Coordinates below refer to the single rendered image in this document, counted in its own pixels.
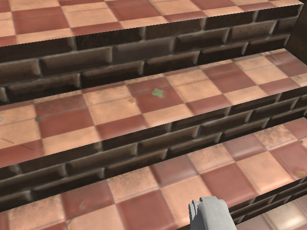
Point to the robot right thigh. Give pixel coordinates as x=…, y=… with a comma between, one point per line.
x=210, y=214

